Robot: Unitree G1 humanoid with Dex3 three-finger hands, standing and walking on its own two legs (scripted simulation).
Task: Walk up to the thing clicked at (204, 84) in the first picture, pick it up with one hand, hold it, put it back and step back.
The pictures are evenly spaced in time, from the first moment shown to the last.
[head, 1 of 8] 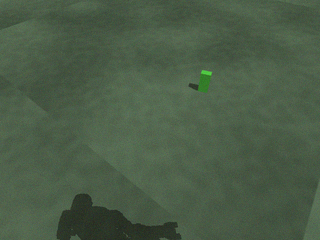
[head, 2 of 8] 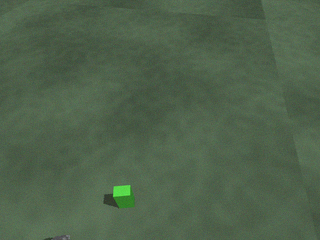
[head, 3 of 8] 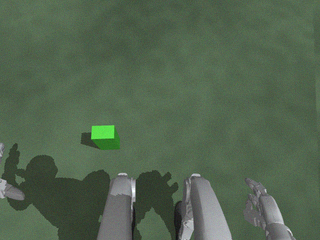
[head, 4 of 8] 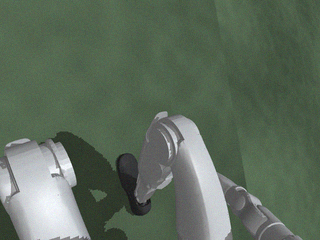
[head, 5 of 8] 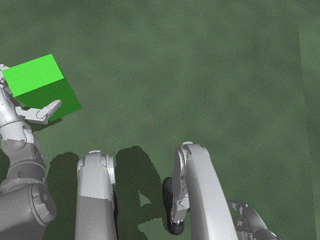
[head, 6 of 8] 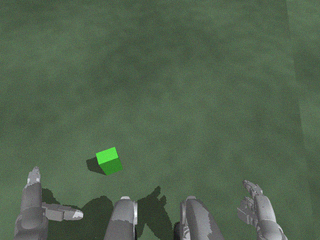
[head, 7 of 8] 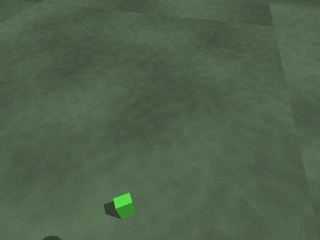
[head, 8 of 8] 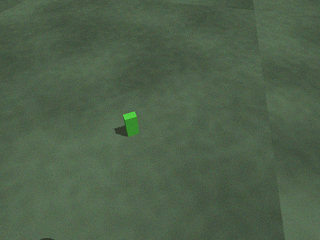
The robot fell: no
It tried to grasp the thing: yes
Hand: left
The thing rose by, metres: 0.66
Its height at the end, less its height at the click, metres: +0.00
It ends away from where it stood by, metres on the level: 0.01
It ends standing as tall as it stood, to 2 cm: yes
